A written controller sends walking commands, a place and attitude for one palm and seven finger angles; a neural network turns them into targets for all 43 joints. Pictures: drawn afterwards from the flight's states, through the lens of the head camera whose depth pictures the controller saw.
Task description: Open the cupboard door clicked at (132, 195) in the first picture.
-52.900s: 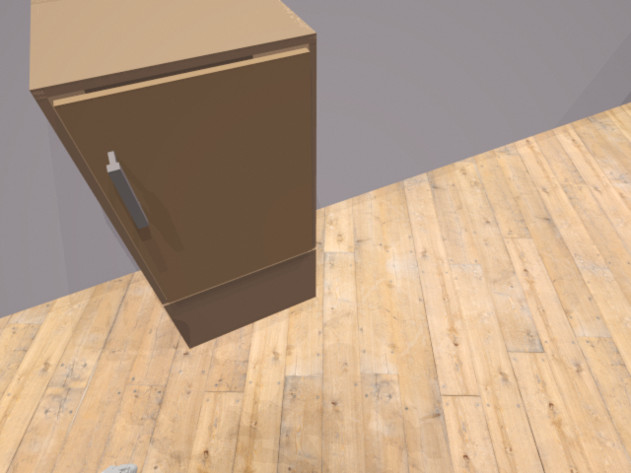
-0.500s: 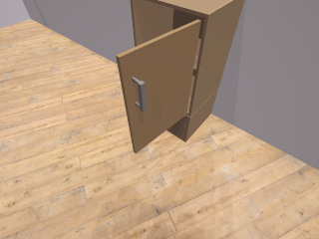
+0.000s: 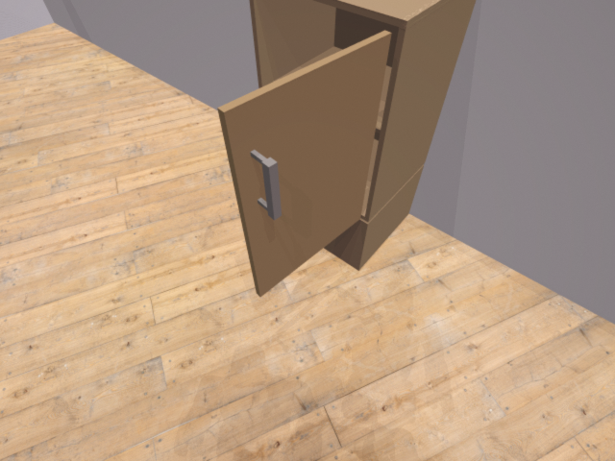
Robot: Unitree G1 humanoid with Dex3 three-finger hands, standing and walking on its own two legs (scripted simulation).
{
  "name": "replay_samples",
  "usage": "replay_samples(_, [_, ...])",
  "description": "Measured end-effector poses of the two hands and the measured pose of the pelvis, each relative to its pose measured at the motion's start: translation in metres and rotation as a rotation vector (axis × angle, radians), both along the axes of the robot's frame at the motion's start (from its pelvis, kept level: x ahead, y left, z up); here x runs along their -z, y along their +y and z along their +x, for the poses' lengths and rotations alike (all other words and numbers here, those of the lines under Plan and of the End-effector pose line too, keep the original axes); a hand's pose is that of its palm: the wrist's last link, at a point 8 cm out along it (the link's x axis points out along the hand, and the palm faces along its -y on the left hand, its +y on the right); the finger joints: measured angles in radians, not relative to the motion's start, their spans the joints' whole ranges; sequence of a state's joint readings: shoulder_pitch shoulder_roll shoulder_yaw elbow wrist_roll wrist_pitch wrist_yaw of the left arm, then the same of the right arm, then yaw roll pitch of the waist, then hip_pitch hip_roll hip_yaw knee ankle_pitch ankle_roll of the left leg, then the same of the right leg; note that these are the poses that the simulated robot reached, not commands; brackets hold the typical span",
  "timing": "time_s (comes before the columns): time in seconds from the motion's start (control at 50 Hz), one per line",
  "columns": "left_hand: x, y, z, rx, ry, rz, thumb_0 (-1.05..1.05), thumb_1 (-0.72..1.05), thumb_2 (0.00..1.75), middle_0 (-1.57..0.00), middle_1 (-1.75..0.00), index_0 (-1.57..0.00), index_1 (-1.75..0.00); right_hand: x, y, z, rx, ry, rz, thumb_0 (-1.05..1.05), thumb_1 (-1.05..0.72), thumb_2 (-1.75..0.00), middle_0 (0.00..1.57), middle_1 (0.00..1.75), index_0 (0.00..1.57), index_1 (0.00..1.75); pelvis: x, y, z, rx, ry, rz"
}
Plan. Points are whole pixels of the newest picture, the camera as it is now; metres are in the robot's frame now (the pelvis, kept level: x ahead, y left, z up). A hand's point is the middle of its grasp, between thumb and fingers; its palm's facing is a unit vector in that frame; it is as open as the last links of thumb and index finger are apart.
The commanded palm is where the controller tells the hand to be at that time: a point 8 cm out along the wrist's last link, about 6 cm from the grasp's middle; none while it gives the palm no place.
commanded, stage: look to check the result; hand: left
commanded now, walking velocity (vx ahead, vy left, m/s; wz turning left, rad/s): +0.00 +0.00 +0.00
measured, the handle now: (265, 185) +0.60 +0.11 -0.03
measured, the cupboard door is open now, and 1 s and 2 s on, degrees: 83 83 83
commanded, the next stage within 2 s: stand and wait in 0.22 s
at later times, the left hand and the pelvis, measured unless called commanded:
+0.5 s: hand out of the picture +0.09 +0.22 -0.16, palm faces -0.02 -0.95 -0.30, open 7.3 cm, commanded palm none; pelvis +0.02 -0.01 +0.00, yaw +0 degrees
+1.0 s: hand out of the picture +0.08 +0.21 -0.17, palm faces -0.03 -0.96 -0.29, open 7.3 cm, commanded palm none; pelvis +0.03 -0.01 +0.00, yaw -1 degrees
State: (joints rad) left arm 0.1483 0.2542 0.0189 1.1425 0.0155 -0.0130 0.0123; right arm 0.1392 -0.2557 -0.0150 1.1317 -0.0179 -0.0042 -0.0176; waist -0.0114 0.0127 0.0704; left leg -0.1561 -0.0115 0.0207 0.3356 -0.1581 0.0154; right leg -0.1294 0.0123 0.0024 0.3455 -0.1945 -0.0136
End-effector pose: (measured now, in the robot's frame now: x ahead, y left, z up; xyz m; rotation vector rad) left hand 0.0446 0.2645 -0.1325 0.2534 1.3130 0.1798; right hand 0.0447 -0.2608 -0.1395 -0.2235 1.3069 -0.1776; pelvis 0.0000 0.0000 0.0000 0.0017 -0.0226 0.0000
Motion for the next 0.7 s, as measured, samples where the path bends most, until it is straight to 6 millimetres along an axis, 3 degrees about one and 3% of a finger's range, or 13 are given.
replay_samples(0.3, [-0.004,0.002,0.024,0.014,-0.025,0.014,0.00,0.91,0.89,-0.20,-0.30,-0.20,-0.30,-0.006,-0.014,0.023,-0.010,-0.022,-0.023,0.00,-0.90,-0.90,0.20,0.30,0.20,0.30,-0.001,-0.004,0.014,0.002,0.004,0.002])
replay_samples(0.7, [-0.004,-0.005,0.040,0.027,-0.037,0.009,0.00,0.91,0.89,-0.20,-0.30,-0.20,-0.30,-0.005,-0.017,0.023,0.007,-0.002,-0.020,0.00,-0.90,-0.90,0.20,0.30,0.20,0.30,-0.002,-0.009,0.025,0.009,0.005,0.003])
